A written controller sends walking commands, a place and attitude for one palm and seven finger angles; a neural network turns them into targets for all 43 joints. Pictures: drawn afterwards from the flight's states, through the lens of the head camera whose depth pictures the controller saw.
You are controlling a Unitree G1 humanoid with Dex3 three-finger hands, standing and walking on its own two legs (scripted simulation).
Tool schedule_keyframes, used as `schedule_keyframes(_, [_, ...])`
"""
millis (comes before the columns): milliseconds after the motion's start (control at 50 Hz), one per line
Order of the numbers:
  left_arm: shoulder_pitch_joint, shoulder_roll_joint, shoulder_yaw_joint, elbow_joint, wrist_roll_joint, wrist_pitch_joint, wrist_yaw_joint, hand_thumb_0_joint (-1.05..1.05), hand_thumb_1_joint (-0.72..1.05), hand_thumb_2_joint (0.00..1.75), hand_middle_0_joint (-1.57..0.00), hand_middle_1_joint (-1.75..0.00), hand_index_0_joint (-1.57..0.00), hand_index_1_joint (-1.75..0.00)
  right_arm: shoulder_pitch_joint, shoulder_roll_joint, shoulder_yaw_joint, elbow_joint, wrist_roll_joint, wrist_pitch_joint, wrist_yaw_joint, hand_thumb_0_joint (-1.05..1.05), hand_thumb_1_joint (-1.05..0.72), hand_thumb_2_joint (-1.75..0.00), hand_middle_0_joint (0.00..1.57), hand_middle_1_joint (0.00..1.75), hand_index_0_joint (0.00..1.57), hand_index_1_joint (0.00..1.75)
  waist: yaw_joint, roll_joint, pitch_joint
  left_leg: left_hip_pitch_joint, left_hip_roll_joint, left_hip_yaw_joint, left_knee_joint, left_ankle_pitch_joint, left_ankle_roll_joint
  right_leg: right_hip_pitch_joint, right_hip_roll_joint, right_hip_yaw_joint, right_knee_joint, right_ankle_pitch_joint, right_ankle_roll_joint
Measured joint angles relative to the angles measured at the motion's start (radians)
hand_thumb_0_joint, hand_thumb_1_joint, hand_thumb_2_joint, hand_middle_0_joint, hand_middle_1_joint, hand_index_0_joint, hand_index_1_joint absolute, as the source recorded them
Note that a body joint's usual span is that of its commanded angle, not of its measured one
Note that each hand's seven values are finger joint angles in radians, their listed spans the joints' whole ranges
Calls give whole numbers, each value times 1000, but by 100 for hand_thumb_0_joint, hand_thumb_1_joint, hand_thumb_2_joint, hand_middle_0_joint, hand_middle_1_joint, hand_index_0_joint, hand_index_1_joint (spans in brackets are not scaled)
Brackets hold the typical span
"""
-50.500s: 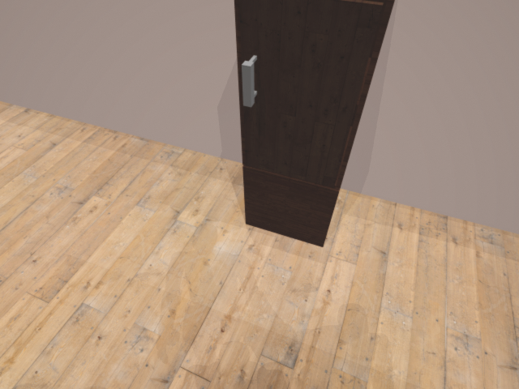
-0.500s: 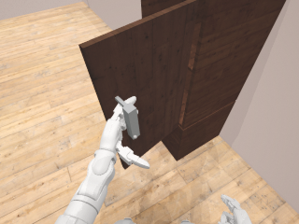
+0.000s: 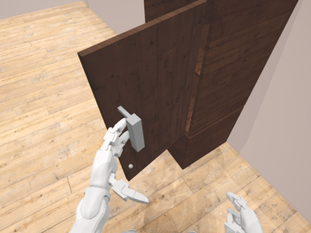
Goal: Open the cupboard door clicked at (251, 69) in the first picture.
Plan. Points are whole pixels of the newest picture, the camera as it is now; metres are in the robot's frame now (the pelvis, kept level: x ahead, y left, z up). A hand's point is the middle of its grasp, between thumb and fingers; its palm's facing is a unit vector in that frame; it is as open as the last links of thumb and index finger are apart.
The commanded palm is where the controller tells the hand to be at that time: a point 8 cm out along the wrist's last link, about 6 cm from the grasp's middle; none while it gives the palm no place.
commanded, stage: slide the hand sideways off the handle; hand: left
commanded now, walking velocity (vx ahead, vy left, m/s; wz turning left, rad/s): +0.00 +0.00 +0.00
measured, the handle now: (130, 128) +0.36 +0.09 +0.07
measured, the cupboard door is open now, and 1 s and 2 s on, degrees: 100 100 100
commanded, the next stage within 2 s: draw the hand back to the body in 0.50 s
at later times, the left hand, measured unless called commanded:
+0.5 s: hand (106, 186) +0.22 +0.12 +0.06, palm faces -0.05 -1.00 -0.04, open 16.3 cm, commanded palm +0.20 +0.18 +0.07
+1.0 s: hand (77, 184) +0.20 +0.17 +0.10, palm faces -0.02 -1.00 -0.07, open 16.3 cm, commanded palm +0.17 +0.23 +0.12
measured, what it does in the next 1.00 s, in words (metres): stands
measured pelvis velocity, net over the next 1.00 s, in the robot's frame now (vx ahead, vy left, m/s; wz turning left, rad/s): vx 0.00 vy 0.00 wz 0.02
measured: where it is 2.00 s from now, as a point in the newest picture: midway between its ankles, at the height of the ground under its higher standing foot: outside the picture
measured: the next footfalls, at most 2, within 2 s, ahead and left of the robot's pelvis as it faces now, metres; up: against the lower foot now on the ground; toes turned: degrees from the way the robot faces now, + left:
none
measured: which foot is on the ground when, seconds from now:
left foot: down 0.00-1.00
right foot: down 0.00-1.00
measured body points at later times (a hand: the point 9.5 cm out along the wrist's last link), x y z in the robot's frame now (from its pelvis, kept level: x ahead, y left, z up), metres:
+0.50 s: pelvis +0.01 -0.01 -0.01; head +0.04 -0.03 +0.44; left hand +0.21 +0.18 +0.07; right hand +0.19 -0.24 -0.09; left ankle +0.01 +0.12 -0.69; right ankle +0.01 -0.11 -0.69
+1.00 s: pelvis +0.00 +0.00 +0.00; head +0.01 -0.01 +0.45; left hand +0.20 +0.22 +0.11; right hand +0.19 -0.22 -0.06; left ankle +0.01 +0.12 -0.69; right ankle +0.01 -0.11 -0.69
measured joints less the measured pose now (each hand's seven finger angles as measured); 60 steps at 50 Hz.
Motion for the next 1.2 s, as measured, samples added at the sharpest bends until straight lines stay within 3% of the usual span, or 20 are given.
schedule_keyframes(120, [72, 24, 26, -67, -13, 8, -46, -1, -50, 30, -15, -30, -15, -30, -12, -1, 5, -12, 1, -12, -10, 1, -91, -90, 20, 30, 20, 30, 8, 2, -7, -11, 2, -12, 18, -13, -6, -7, 1, -11, 17, -17, -6])
schedule_keyframes(420, [225, 87, 141, -168, -99, -7, -172, -1, -50, 30, -15, -30, -15, -30, 3, -22, -4, -22, 10, -51, -36, 1, -91, -90, 20, 30, 20, 30, 7, 9, -22, -47, 11, -36, 59, -34, -22, -34, 10, -33, 51, -41, -19])
schedule_keyframes(640, [256, 103, 172, -197, -137, -20, -211, -1, -50, 30, -15, -30, -15, -30, 18, -30, -10, -16, 19, -81, -49, 1, -91, -90, 20, 30, 20, 30, 2, 13, -28, -80, 15, -42, 97, -45, -20, -60, 13, -38, 77, -46, -19])
schedule_keyframes(820, [282, 132, 209, -267, -154, 33, -206, -1, -50, 30, -15, -30, -15, -30, 28, -13, 4, -17, 33, -85, -58, 1, -91, -90, 20, 30, 20, 30, 4, 21, -30, -27, 15, -34, 62, -34, -13, -7, 15, -30, 36, -29, -11])
schedule_keyframes(1120, [290, 179, 313, -316, -221, 136, -282, -1, -47, 31, -15, -30, -15, -30, 17, -28, 24, 9, 47, -133, -80, 1, -90, -90, 20, 30, 20, 30, 25, 26, -17, 86, 8, -40, -21, -6, 1, 124, 13, -37, -75, 12, 5])
schedule_keyframes(1200, [310, 210, 292, -376, -86, 185, -111, -1, -39, 35, -16, -30, -15, -30, 5, -15, 23, 26, 26, -117, -100, 1, -90, -90, 20, 30, 20, 30, 42, 17, 0, 156, 8, -23, -86, 16, 4, 185, 16, -21, -136, 37, 11])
